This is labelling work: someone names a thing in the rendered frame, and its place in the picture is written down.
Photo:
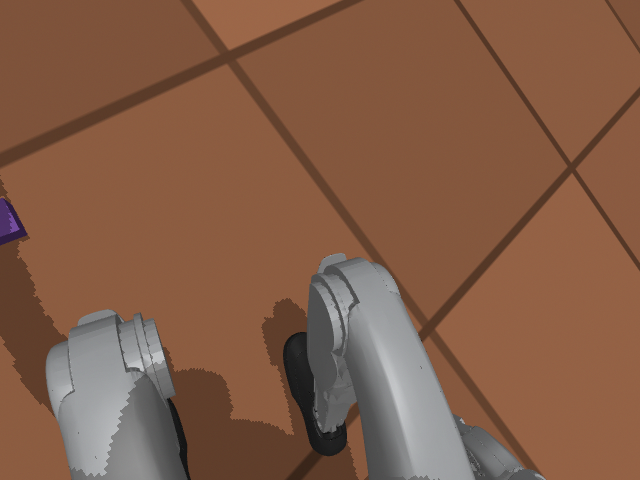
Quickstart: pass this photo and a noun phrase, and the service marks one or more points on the small box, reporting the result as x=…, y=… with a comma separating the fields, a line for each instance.
x=11, y=227

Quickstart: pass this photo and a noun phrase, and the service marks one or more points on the right robot foot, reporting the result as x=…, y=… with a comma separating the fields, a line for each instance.
x=301, y=383

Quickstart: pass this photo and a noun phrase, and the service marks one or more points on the right robot hand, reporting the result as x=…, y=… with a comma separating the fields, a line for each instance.
x=489, y=459

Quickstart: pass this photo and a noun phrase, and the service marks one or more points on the left robot foot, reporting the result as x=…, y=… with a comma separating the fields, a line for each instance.
x=181, y=437

